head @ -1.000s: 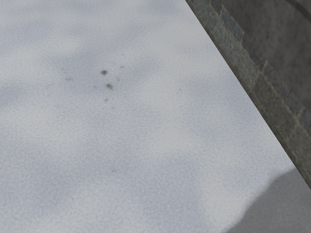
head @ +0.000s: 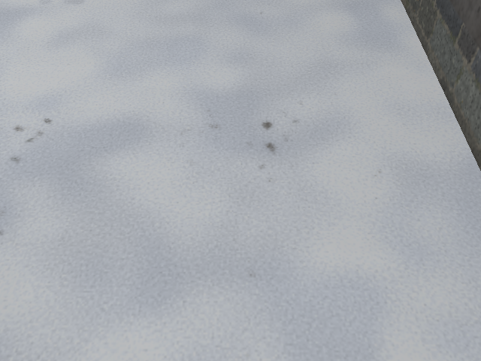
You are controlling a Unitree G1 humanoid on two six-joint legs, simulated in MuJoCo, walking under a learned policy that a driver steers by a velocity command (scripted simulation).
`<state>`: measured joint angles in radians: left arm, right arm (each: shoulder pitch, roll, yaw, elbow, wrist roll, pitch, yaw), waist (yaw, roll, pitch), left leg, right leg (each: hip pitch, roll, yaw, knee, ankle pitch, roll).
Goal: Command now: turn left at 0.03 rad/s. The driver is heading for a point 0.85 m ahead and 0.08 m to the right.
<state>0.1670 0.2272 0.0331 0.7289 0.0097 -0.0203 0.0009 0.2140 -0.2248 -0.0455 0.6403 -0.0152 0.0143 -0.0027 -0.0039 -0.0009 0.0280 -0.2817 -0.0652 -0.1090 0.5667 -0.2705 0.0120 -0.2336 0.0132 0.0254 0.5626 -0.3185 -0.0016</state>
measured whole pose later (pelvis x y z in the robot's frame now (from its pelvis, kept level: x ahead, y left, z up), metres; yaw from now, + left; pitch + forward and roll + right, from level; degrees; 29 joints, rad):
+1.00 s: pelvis +0.36 -0.05 +0.01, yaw +0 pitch +1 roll -1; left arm 0.32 0.27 0.05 0.81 0.00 -0.10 -0.03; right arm 0.21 -0.30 -0.05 0.70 0.01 -0.06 -0.01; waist 0.04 0.05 0.02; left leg -0.65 0.11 -0.05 1.07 -0.20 0.00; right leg -0.20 0.08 -0.05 0.32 -0.15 -0.09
